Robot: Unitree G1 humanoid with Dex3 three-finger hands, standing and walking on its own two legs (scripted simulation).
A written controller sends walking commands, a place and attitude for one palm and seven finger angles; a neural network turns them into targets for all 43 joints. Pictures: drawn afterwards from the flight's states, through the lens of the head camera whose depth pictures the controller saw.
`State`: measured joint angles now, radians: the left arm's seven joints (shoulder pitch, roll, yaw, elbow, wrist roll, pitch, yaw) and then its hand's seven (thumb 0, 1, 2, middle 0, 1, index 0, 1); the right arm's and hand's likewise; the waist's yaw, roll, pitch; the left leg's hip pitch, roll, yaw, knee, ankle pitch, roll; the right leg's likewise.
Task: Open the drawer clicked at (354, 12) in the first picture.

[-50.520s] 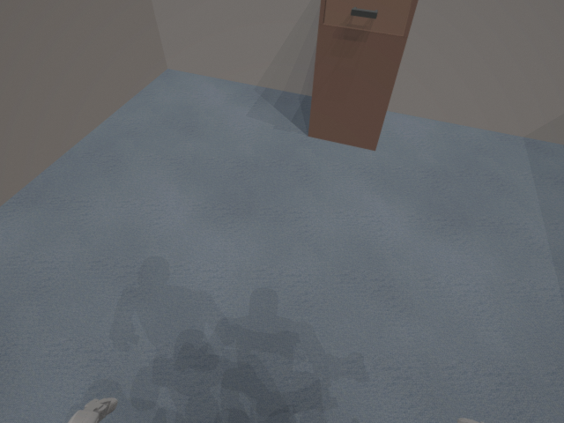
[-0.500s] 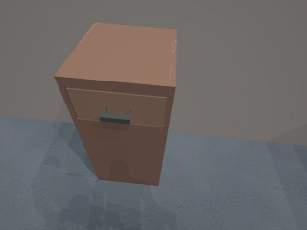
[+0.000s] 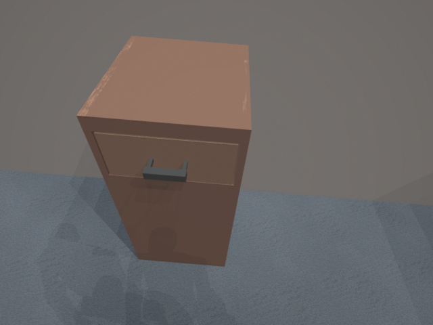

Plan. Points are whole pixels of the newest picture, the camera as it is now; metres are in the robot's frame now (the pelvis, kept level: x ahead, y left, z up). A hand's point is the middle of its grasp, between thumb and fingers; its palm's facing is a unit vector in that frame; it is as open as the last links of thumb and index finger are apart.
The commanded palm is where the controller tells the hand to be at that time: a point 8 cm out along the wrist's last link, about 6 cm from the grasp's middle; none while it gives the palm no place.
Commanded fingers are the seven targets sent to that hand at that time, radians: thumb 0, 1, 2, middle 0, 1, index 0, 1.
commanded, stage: come to a stop and stand still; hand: left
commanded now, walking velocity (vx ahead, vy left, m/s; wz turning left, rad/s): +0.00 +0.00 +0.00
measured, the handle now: (166, 168) +0.49 +0.17 -0.05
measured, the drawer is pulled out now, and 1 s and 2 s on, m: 0.00 0.00 0.00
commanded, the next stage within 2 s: look again from close up in 0.02 s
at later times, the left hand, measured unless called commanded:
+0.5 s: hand out of the picture +0.01 +0.19 -0.18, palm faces +0.01 -0.97 -0.23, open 7.4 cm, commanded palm none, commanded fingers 0.00 0.90 0.90 -0.20 -0.30 -0.20 -0.30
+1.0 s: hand (120, 276) +0.21 +0.20 -0.03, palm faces +0.00 -0.41 -0.91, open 7.9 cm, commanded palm +0.13 +0.22 -0.04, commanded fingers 0.00 0.55 0.75 -0.23 -0.53 -0.23 -0.53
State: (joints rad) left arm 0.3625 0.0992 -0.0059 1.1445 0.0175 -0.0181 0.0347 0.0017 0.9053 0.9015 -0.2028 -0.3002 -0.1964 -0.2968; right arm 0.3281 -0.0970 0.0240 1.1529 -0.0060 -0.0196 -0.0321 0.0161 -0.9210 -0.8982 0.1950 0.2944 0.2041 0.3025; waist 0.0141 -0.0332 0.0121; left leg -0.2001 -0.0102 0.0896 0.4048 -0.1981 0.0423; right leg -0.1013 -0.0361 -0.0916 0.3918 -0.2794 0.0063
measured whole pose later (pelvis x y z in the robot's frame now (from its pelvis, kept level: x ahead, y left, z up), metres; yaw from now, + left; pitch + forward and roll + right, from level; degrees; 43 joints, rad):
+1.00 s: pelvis -0.02 -0.02 -0.03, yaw -1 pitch +7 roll +2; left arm 0.30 0.30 -0.06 0.10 0.71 0.05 0.35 0.02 0.78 0.84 -0.21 -0.39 -0.20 -0.39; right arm 0.16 -0.27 -0.04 0.69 -0.02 -0.14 -0.04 0.02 -0.91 -0.90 0.20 0.29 0.20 0.30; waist 0.00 0.06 -0.11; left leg -0.50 0.01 0.11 0.67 -0.28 0.02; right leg -0.46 -0.03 -0.03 0.74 -0.40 -0.02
